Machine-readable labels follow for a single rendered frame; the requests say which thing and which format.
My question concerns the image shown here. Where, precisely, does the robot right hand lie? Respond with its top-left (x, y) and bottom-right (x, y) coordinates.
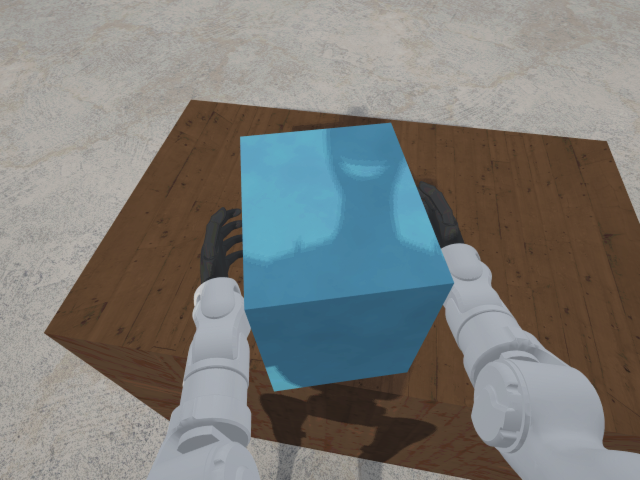
top-left (417, 181), bottom-right (465, 248)

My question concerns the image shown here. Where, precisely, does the robot left upper arm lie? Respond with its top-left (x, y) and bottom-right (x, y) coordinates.
top-left (146, 440), bottom-right (260, 480)

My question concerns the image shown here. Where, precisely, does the robot right upper arm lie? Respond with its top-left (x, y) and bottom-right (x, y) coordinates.
top-left (471, 358), bottom-right (640, 480)

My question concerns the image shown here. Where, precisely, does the pedestal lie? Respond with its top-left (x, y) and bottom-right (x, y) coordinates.
top-left (44, 100), bottom-right (640, 480)

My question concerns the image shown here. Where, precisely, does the robot left hand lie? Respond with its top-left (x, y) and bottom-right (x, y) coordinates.
top-left (200, 207), bottom-right (243, 284)

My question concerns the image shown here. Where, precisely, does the right robot forearm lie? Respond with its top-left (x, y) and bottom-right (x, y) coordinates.
top-left (441, 243), bottom-right (605, 440)

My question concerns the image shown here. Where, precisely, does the left robot forearm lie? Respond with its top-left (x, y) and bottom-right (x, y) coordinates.
top-left (149, 277), bottom-right (251, 474)

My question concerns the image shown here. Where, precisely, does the carton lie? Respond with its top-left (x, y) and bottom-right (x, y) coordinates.
top-left (240, 123), bottom-right (454, 391)

